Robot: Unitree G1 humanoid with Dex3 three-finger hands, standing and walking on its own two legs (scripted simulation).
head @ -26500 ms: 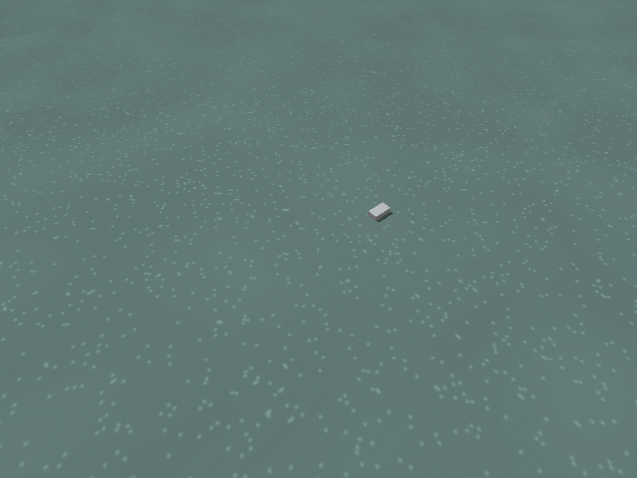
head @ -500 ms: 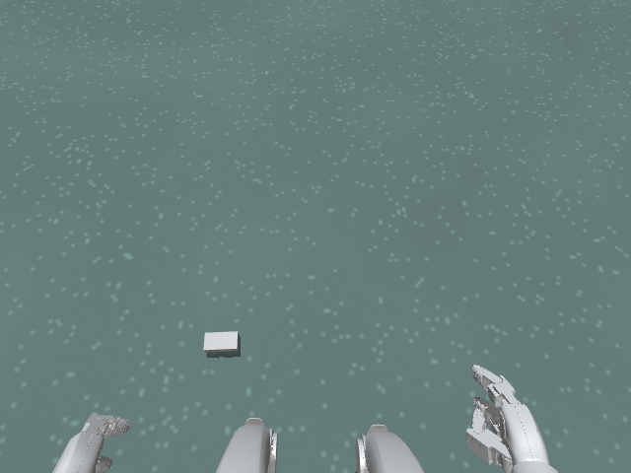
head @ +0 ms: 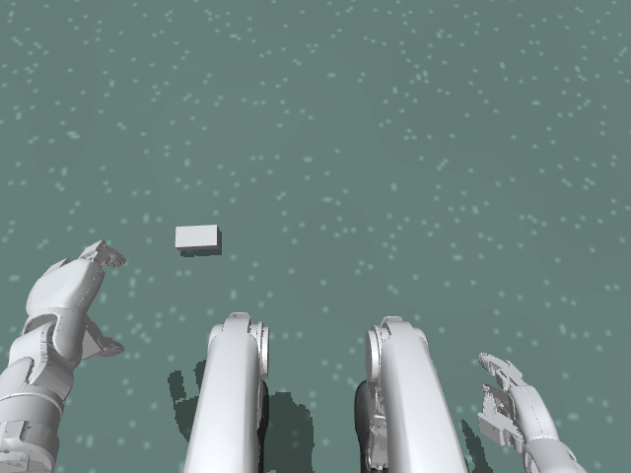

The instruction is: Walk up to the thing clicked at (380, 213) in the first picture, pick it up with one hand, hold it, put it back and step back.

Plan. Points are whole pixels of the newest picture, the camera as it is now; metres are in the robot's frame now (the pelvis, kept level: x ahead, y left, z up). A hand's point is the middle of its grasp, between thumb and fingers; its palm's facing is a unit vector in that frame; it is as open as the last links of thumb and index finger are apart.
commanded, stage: rise first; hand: left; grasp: from above
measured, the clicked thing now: (197, 237) +0.52 +0.28 -0.45
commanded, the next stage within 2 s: none
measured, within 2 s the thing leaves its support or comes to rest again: neither
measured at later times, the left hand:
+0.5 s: hand (136, 269) +0.40 +0.32 -0.26, palm faces -0.48 -0.05 -0.88, open 12.9 cm
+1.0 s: hand (154, 256) +0.44 +0.32 -0.32, palm faces -0.46 -0.05 -0.88, open 12.7 cm
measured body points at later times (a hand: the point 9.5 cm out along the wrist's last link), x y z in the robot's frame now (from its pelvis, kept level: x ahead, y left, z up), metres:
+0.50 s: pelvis -0.02 +0.01 -0.11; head +0.20 +0.06 +0.28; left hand +0.42 +0.32 -0.21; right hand +0.05 -0.28 -0.22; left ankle +0.08 +0.13 -0.43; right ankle +0.08 -0.13 -0.43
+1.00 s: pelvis -0.01 +0.01 -0.14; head +0.24 +0.07 +0.23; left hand +0.46 +0.32 -0.27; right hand +0.06 -0.27 -0.25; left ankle +0.08 +0.13 -0.43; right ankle +0.08 -0.13 -0.43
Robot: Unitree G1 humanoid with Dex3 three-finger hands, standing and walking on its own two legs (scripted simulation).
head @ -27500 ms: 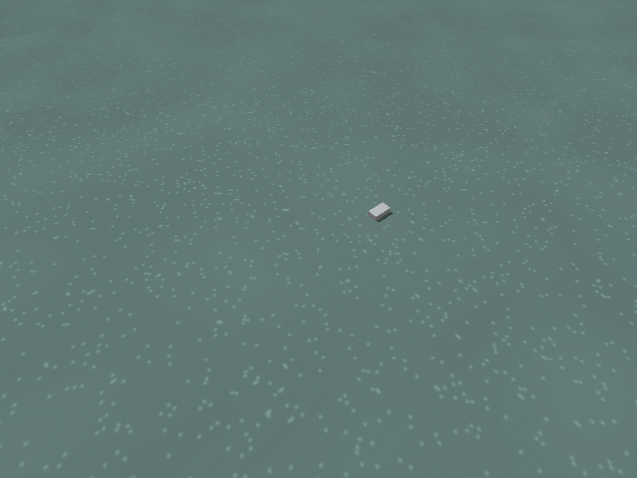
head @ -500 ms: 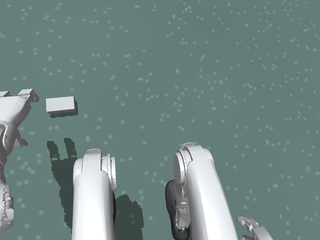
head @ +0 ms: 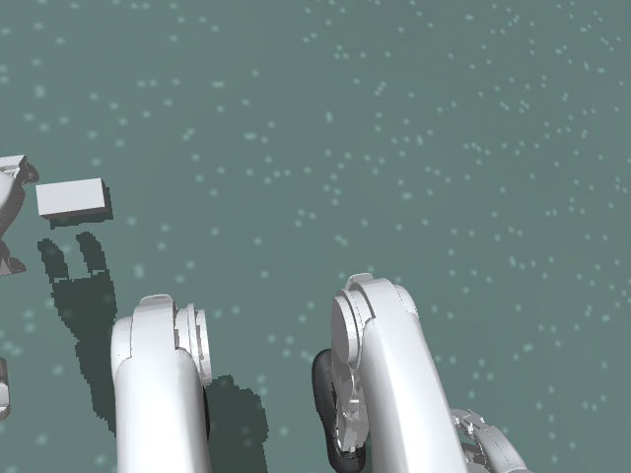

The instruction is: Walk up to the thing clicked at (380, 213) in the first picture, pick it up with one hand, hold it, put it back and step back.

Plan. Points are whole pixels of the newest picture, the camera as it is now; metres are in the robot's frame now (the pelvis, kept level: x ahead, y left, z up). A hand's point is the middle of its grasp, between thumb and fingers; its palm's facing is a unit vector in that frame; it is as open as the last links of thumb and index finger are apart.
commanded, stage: rise first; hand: left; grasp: from above
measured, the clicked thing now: (73, 198) +0.49 +0.32 -0.31
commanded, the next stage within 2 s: none
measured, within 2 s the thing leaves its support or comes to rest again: neither
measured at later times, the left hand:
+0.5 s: hand (12, 224) +0.42 +0.35 -0.20, palm faces -0.46 -0.12 -0.88, open 12.8 cm
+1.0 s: hand (14, 216) +0.43 +0.36 -0.21, palm faces -0.46 -0.12 -0.88, open 12.9 cm
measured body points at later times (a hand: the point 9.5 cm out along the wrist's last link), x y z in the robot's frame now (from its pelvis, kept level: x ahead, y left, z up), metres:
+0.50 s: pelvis +0.00 +0.00 -0.01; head +0.25 +0.09 +0.35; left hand +0.44 +0.36 -0.15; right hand +0.08 -0.27 -0.12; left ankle +0.07 +0.13 -0.29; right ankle +0.09 -0.13 -0.29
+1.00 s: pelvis +0.00 +0.00 -0.02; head +0.25 +0.10 +0.34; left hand +0.46 +0.36 -0.16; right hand +0.07 -0.27 -0.11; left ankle +0.07 +0.13 -0.29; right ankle +0.09 -0.12 -0.29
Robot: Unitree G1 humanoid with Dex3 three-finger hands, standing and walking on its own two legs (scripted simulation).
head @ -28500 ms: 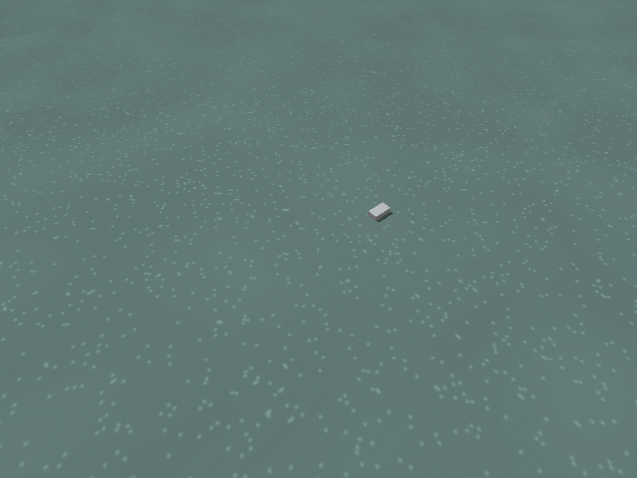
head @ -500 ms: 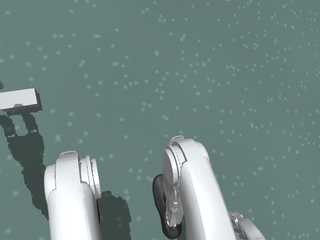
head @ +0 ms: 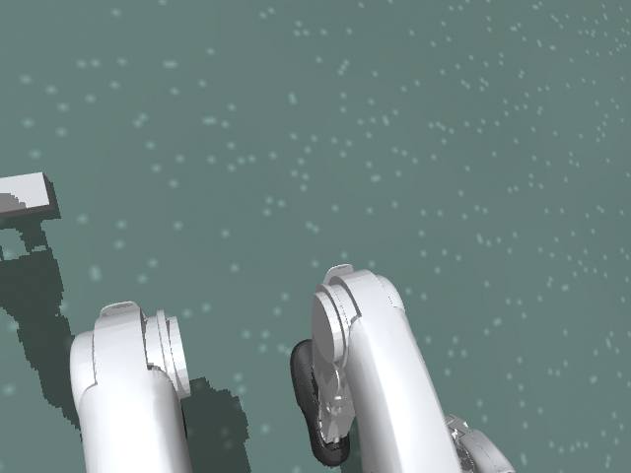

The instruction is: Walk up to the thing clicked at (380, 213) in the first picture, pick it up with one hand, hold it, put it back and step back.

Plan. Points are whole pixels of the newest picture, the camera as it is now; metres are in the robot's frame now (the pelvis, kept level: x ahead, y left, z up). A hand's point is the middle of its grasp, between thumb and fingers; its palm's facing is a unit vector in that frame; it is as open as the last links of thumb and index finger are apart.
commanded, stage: rise first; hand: left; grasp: from above
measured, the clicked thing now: (11, 196) +0.48 +0.34 -0.30
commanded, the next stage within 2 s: none
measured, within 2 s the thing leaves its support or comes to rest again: neither
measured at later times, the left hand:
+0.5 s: hand out of the picture +0.43 +0.37 -0.19, palm faces -0.46 -0.13 -0.88, open 12.9 cm
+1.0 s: hand out of the picture +0.44 +0.37 -0.18, palm faces -0.44 -0.12 -0.89, open 13.3 cm
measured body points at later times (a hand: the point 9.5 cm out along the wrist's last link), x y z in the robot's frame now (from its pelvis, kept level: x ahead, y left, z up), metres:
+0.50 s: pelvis +0.00 +0.00 +0.00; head +0.26 +0.11 +0.35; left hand +0.46 +0.38 -0.14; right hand +0.07 -0.27 -0.08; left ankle +0.07 +0.13 -0.28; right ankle +0.10 -0.12 -0.28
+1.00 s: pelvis +0.00 +0.00 +0.01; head +0.25 +0.12 +0.36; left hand +0.46 +0.38 -0.13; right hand +0.07 -0.26 -0.08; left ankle +0.07 +0.13 -0.28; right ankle +0.10 -0.12 -0.28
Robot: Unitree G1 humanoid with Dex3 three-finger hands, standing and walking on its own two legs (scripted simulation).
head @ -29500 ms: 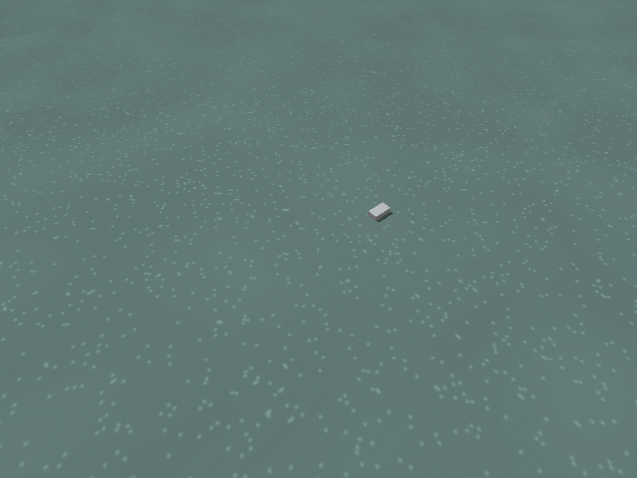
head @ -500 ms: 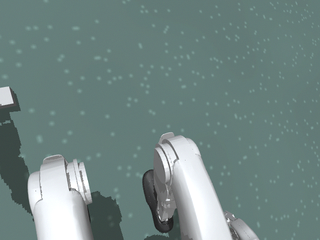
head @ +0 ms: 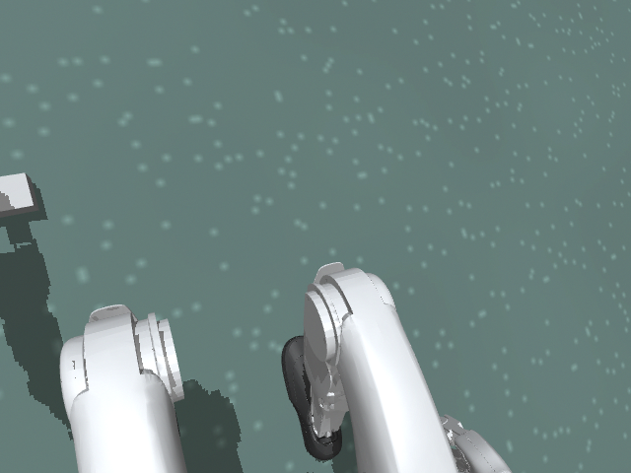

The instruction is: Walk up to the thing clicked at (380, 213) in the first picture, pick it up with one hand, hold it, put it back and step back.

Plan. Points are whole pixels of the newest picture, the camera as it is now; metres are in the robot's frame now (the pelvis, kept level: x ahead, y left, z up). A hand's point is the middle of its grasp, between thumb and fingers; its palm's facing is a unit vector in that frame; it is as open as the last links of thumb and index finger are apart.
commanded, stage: rise first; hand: left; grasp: from above
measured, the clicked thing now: out of the picture +0.48 +0.34 -0.30
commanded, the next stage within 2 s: none
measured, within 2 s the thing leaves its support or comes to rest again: neither
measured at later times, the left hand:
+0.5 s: hand out of the picture +0.44 +0.38 -0.18, palm faces -0.44 -0.12 -0.89, open 13.3 cm
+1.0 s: hand out of the picture +0.44 +0.38 -0.19, palm faces -0.44 -0.12 -0.89, open 13.0 cm
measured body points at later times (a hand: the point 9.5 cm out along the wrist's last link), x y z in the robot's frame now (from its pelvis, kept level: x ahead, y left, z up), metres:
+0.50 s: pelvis +0.00 +0.00 +0.00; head +0.25 +0.12 +0.36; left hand +0.45 +0.38 -0.13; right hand +0.07 -0.27 -0.08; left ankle +0.07 +0.12 -0.28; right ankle +0.11 -0.13 -0.28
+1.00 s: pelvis +0.00 +0.00 +0.00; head +0.25 +0.12 +0.35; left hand +0.46 +0.38 -0.14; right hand +0.07 -0.27 -0.08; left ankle +0.07 +0.12 -0.28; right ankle +0.11 -0.13 -0.28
